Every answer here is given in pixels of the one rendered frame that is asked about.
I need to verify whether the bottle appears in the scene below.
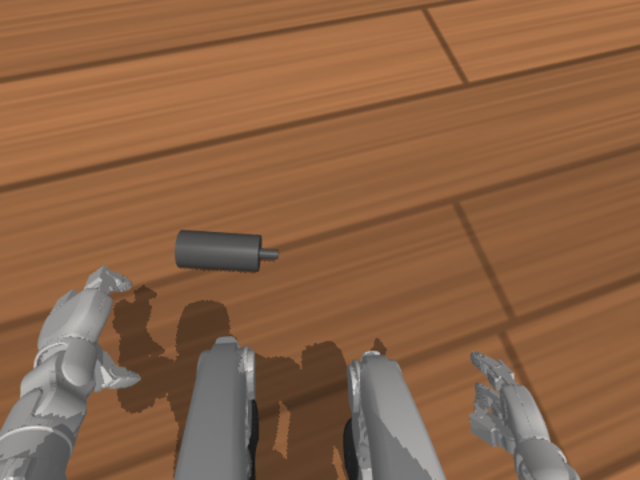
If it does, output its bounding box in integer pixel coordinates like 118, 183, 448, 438
175, 230, 279, 272

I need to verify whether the right robot foot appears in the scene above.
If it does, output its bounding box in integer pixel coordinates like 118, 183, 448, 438
343, 418, 359, 480

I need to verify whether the right robot hand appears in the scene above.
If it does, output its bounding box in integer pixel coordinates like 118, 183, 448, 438
469, 351, 551, 456

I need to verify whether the left robot hand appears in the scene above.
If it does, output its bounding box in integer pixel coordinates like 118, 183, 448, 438
37, 265, 141, 393

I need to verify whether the right robot arm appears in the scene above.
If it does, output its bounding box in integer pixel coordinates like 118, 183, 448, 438
514, 439, 581, 480

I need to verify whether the left robot arm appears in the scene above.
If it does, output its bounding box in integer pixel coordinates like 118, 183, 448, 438
0, 337, 98, 480

